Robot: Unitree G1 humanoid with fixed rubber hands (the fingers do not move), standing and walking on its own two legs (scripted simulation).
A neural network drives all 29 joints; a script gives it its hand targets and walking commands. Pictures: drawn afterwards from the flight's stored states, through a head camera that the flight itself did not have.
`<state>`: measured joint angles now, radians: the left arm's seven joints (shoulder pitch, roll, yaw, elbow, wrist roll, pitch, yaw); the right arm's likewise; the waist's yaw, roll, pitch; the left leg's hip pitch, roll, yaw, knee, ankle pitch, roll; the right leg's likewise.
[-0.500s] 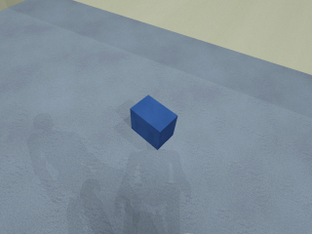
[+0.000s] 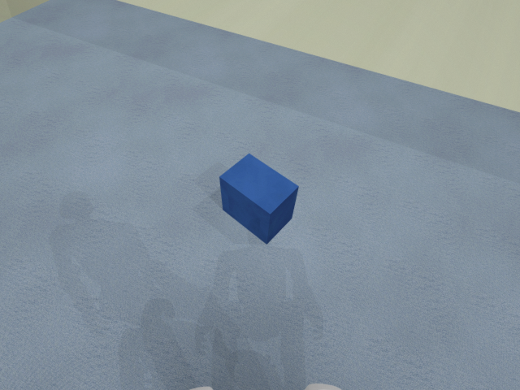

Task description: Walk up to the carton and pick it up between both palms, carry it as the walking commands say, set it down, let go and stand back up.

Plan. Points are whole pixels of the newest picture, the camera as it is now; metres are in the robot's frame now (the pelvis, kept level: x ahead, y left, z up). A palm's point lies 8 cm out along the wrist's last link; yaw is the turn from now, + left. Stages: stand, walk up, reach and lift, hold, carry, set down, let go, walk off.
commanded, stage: walk up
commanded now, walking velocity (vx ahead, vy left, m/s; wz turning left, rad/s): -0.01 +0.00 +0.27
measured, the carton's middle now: (257, 198) +0.88 -0.04 -0.64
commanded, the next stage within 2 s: none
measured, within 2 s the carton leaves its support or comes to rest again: neither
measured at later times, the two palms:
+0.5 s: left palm out of the picture +0.00 +0.23 -0.14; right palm out of the picture +0.03 -0.22 -0.13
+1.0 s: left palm out of the picture +0.01 +0.23 -0.14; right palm out of the picture +0.02 -0.22 -0.14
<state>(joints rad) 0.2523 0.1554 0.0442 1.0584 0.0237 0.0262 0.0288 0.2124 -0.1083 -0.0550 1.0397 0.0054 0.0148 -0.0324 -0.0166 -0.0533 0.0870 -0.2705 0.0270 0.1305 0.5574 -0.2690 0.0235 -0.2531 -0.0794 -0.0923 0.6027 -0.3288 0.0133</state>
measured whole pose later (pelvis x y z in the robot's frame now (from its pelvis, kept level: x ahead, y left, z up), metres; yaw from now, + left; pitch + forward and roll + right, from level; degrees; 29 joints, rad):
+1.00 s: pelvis -0.01 +0.00 +0.00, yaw +2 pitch -1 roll +0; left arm 0.26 0.15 0.05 1.05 0.02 0.00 0.04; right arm 0.25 -0.13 -0.06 1.05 0.00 0.02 -0.02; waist -0.02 -0.02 0.05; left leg -0.27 0.02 0.09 0.53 -0.25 0.02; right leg -0.23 -0.08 -0.13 0.54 -0.29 0.02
